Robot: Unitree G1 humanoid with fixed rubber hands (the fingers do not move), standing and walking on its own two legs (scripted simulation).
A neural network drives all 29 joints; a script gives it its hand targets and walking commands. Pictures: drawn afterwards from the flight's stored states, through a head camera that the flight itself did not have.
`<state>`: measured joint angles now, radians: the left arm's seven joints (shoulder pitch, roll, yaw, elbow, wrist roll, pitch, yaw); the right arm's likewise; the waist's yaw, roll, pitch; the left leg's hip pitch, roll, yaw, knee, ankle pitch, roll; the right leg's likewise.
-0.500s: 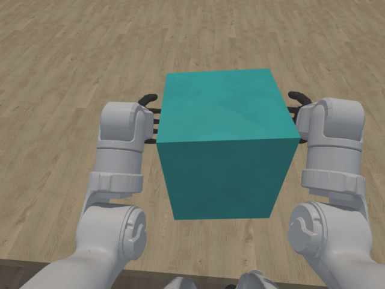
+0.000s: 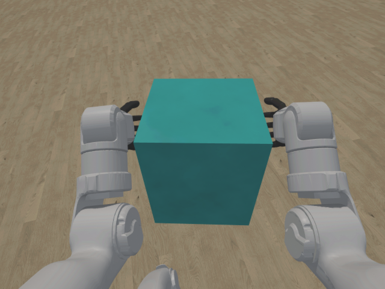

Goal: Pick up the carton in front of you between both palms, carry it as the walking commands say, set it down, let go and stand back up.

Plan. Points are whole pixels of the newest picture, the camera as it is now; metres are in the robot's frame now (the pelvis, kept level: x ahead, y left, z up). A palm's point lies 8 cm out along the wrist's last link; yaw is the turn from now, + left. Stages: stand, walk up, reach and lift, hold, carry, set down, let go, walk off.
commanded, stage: carry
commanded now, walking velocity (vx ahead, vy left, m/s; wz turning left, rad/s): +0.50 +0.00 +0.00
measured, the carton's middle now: (202, 153) +0.38 -0.04 +0.09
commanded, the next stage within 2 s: none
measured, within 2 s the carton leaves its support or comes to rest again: neither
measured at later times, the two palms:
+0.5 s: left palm (103, 16) +0.66 +0.15 +0.30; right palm (229, 1) +0.66 -0.15 +0.30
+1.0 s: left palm (116, 25) +0.89 +0.17 +0.20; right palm (205, 12) +0.90 -0.13 +0.21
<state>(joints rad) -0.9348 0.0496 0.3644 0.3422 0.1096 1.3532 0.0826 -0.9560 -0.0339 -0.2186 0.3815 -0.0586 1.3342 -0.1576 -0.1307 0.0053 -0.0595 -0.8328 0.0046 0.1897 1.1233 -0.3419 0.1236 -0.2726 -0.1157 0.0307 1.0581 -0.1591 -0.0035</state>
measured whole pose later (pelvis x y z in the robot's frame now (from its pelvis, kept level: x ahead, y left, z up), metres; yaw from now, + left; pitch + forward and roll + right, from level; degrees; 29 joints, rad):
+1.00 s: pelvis +0.58 +0.02 +0.10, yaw +0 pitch +5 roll +0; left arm -0.44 -0.13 0.24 -0.13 0.13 1.21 0.10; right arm -0.49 0.10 -0.22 -0.08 -0.09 1.21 -0.11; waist 0.00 0.00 -0.07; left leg -0.45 0.04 0.17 0.38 -0.02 0.03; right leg -0.08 -0.03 -0.11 0.42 -0.41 0.01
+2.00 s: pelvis +1.15 +0.03 +0.10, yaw +0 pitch +3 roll +1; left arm -0.20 -0.11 0.13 -0.32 0.11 1.23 0.08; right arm -0.20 0.14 -0.10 -0.29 -0.13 1.21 -0.08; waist -0.01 -0.05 -0.12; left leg -0.43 0.03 0.22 0.47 -0.11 0.08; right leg -0.18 -0.08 -0.11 0.68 -0.50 0.05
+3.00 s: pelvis +1.19 +0.02 +0.10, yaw -1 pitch +2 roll +0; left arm -0.28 -0.16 0.23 0.26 0.28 0.68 0.01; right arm -0.28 0.16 -0.24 0.27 -0.28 0.68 -0.01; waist 0.00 0.00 -0.11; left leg -0.36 0.07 0.20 0.53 -0.19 0.03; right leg -0.20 -0.06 -0.13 0.53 -0.36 0.01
